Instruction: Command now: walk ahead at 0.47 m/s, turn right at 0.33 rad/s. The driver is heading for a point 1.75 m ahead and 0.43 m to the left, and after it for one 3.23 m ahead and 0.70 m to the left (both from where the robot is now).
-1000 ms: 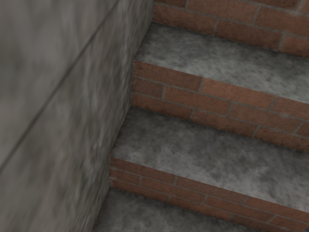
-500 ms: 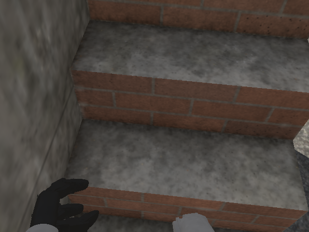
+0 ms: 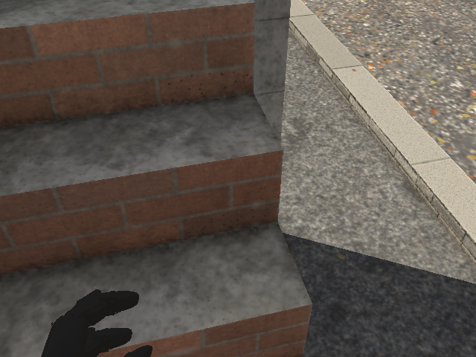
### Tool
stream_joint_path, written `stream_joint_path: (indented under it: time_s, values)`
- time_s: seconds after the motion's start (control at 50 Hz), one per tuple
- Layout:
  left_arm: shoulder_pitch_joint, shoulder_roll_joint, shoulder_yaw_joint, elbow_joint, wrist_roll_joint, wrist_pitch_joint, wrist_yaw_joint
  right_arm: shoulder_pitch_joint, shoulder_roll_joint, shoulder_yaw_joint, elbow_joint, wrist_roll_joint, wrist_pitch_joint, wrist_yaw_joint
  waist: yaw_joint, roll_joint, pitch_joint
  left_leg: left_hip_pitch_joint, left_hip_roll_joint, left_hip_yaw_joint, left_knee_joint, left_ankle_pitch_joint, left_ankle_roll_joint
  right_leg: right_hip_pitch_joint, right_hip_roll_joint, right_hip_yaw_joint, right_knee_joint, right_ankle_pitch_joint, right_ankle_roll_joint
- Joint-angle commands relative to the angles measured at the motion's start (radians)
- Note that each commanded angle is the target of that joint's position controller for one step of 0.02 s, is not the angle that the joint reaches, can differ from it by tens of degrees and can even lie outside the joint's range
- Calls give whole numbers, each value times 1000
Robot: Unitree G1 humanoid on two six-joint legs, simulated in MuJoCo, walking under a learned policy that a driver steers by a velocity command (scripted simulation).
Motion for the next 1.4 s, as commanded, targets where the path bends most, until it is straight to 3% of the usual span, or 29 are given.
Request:
stream_joint_path:
  time_s: [0.02,0.18,0.32,0.4,0.46,0.48,0.5,0.52,0.54,0.58,0.64,0.7,0.72,0.78,0.84,0.86,0.88,0.94,1.02,1.08,1.12,1.16,1.2,1.22,1.24,1.3,1.36,1.38,1.4]
  values:
    - [16,101,47,-32,0,-60,25,-115,-59,-7,-80,-8,-9,31,46,52,12,-106,-46,-128,56,8,43,1,-374,395,-285,262,-110]
    - [-94,51,42,1,43,-141,-12,127,-55,5,45,61,-92,70,-37,-100,-108,28,-25,-108,-67,75,87,-15,-336,228,-182,107,-47]
    - [-86,63,57,30,64,-147,-30,-152,3,52,-60,58,-127,25,67,-281,-50,-136,82,-208,-53,-78,162,-98,-524,357,-51,54,-101]
    - [-385,-56,13,-28,18,-94,-6,242,50,73,82,38,-97,-23,-198,58,61,474,150,126,-1148,401,255,-659,-359,-27,315,-165,15]
    - [-322,-243,-33,-19,-33,12,-12,347,231,165,207,-10,-145,20,-173,244,43,565,82,139,-1209,540,291,-854,-18,-159,1725,-303,-56]
    - [-494,-316,-59,-149,-43,-8,-5,418,112,161,200,-22,-190,31,-204,265,60,579,191,-58,-1176,969,266,-1022,-25,-27,1898,-361,-4]
    - [-306,-267,-65,-196,47,-41,-23,269,85,123,199,-33,-210,22,26,175,57,626,208,-231,-1122,1062,209,-1129,-107,8,1628,-61,29]
    - [-269,-228,-60,-195,88,-59,-46,216,-12,76,158,-7,-213,-12,45,145,13,652,303,-483,-1306,777,283,-1171,-136,-27,1593,-37,47]
    - [-300,-133,-41,-174,86,-56,-70,155,-104,44,95,35,-200,-63,62,-120,-31,730,464,-715,-1438,833,300,-1228,-179,68,1623,33,47]
    - [-365,-26,6,-269,66,3,-78,55,-255,-17,52,42,-232,-124,105,-142,-28,824,774,-1207,-1710,198,425,-1385,-283,293,1608,129,41]
    - [-531,-69,1,-178,53,38,-100,245,-24,29,146,48,-201,-106,-22,-247,197,799,443,-628,-1558,501,261,-1391,-206,98,1392,96,-21]
    - [-484,-162,-51,-108,30,47,-104,355,51,35,208,56,-153,-88,-86,-76,58,863,276,-299,-1528,1097,209,-1112,-121,-23,1050,-248,-62]
    - [-355,-183,-42,-43,8,62,-88,311,61,30,212,33,-135,-81,-36,-12,-26,845,249,-232,-1455,1551,154,-873,-67,-47,948,-255,-63]
    - [10,-75,15,144,-42,97,-28,68,38,32,138,110,-218,-70,128,293,-258,595,236,-138,-1352,2314,39,-203,61,-131,573,67,-101]
    - [-110,-4,65,295,-14,106,-72,273,72,42,215,120,-210,5,48,-16,-251,308,25,-67,-1150,908,-51,265,91,-57,67,318,-121]
    - [-117,17,91,303,-5,119,-65,262,28,25,211,125,-222,14,122,-233,-252,169,-56,-117,-511,75,-47,283,-92,189,-74,499,-306]
    - [8,77,112,313,37,121,-31,118,20,24,142,129,-229,-8,238,-176,-348,-113,-169,-190,235,-331,-80,333,-339,447,-238,719,-532]
    - [-130,112,104,372,36,37,88,-114,99,54,-77,33,-171,-42,104,-34,-7,-288,23,-375,641,-351,13,-149,-345,557,-298,54,-316]
    - [-465,75,29,313,1,-53,54,414,61,51,114,42,-82,-19,-225,122,147,292,28,-217,-146,-60,-5,-679,-186,19,-142,259,-116]
    - [-360,35,38,387,-3,-42,28,402,124,99,169,98,-82,-35,-170,101,122,448,82,-149,-1078,255,100,-590,-71,-97,224,140,-61]
    - [-94,59,71,362,40,37,11,320,106,114,81,51,-153,-62,-94,462,1,364,232,-478,-1273,952,232,-499,56,120,1156,-312,62]
    - [31,-34,61,277,36,77,7,-143,-43,103,-122,47,-160,-94,196,137,-1,327,378,-583,-1068,364,180,-758,61,507,1372,-137,97]
    - [-49,56,62,193,34,70,-8,-146,-114,79,-147,10,-161,-91,185,-164,102,354,416,-429,-1242,231,160,-736,44,277,833,-19,108]
    - [-114,88,78,175,59,69,-9,-49,-134,60,-114,24,-168,-104,106,-231,86,351,358,-350,-1231,206,150,-678,51,274,851,15,108]
    - [-15,77,71,96,55,88,-17,-148,-193,31,-116,27,-173,-116,234,-18,-15,458,465,-442,-1234,274,176,-639,-63,255,668,5,96]
    - [22,68,66,82,-17,136,-14,0,-121,29,-17,57,-163,-99,121,-9,-237,681,299,-185,-1265,449,158,-316,-32,-15,213,-200,42]
    - [281,43,68,113,3,164,5,-107,-71,37,-37,72,-154,-58,260,76,-228,518,220,1,-1015,389,78,10,-97,57,-118,107,-30]
    - [291,106,80,121,51,161,30,-226,16,56,-139,71,-136,-41,287,-310,-315,238,87,41,-699,-271,-1,166,-115,197,6,370,-108]
    - [247,106,84,77,72,171,51,-428,77,89,-262,5,-102,-56,306,-395,-305,28,-4,-41,-252,-433,-61,40,-113,414,-27,247,-173]
Velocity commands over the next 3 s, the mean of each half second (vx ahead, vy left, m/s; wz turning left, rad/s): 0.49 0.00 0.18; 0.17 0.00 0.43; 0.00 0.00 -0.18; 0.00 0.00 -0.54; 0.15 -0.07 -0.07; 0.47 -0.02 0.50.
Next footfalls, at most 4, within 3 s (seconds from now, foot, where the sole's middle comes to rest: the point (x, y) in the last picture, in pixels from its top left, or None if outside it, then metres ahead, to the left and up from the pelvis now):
0.44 left None -0.16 0.21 -0.95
0.84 right None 0.12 0.10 -0.73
1.08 left None -0.10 0.28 -0.78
1.34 right None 0.01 0.03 -0.74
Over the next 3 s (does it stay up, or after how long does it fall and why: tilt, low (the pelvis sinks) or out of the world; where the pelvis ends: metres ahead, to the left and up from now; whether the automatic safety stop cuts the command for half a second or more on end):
stays up -1.69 -0.10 -1.23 its command is cut before an obstacle after 0.6 s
